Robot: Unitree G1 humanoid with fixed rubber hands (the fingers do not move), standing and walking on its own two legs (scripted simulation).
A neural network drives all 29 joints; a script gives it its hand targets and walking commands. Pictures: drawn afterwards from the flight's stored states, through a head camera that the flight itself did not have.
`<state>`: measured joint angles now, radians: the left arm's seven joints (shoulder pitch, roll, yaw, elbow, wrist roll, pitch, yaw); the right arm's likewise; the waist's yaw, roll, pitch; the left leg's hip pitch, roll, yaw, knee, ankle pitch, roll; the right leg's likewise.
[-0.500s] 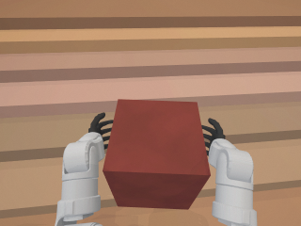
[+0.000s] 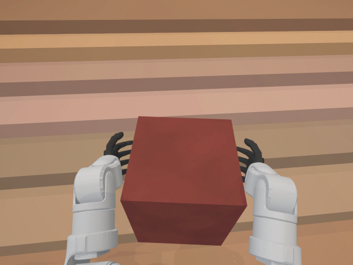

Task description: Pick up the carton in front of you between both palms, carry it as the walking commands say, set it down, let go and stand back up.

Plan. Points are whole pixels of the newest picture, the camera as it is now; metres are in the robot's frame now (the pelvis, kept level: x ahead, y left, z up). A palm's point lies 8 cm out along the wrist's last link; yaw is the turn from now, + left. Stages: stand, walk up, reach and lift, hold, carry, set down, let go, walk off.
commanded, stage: carry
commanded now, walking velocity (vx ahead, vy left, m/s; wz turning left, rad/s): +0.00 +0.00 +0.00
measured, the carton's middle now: (181, 184) +0.33 +0.00 +0.04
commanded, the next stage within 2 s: none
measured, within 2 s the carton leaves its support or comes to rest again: neither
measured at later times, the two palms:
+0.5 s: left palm (113, 164) +0.32 +0.15 +0.12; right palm (252, 171) +0.32 -0.15 +0.12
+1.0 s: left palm (121, 121) +0.43 +0.15 +0.15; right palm (245, 131) +0.42 -0.15 +0.14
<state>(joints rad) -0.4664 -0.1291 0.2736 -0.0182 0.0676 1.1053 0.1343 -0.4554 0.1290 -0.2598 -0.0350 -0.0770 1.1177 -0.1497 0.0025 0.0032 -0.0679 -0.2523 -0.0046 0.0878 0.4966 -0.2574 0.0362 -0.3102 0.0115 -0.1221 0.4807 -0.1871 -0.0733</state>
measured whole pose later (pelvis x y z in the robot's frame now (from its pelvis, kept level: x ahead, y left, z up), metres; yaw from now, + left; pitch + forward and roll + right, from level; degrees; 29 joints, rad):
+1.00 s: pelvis +0.10 +0.00 -0.01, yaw +1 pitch +5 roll +0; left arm -0.54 -0.08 0.30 -0.06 -0.01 1.19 0.17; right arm -0.54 0.12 -0.24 -0.06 -0.04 1.19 -0.20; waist -0.05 0.04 -0.16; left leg -0.20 -0.02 0.05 0.51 -0.41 0.05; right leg -0.46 -0.01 -0.11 0.94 -0.46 -0.08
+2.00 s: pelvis +0.75 -0.12 +0.22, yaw -1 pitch +3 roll +2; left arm -0.78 -0.02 0.25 -0.06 -0.06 1.24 0.24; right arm -0.72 0.11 -0.37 -0.15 -0.14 1.22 -0.20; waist 0.21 -0.02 -0.04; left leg -1.07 0.03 0.08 1.76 -0.45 0.13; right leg -0.17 0.02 -0.11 0.43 -0.33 -0.10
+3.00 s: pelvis +1.43 -0.12 +0.44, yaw -1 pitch +4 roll +3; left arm -0.70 -0.07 0.31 -0.05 0.01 1.26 0.18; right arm -0.66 0.10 -0.31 -0.13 -0.06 1.28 -0.17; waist 0.03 0.00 -0.11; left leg -1.03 0.12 0.14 1.33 -0.34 0.12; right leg -0.04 -0.11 -0.14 0.28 -0.29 -0.01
